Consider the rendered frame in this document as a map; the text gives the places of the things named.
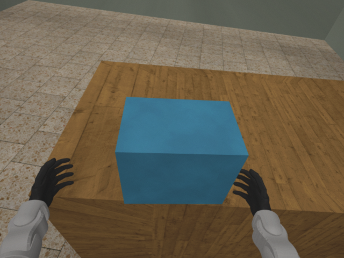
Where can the robot left hand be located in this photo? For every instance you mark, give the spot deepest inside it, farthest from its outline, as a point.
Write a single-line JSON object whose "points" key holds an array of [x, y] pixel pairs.
{"points": [[45, 186]]}

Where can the robot right hand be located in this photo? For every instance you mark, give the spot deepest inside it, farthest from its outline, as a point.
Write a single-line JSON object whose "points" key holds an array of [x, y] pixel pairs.
{"points": [[257, 196]]}

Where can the pedestal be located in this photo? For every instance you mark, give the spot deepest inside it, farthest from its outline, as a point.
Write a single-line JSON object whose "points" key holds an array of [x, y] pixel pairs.
{"points": [[293, 130]]}

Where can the robot left forearm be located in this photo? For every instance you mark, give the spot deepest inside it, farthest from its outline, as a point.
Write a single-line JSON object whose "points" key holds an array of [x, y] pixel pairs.
{"points": [[26, 231]]}

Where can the carton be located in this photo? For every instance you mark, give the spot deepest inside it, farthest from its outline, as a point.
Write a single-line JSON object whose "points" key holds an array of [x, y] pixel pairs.
{"points": [[178, 151]]}

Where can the robot right forearm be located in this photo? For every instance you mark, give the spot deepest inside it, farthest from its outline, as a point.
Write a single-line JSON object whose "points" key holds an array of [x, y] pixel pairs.
{"points": [[270, 237]]}

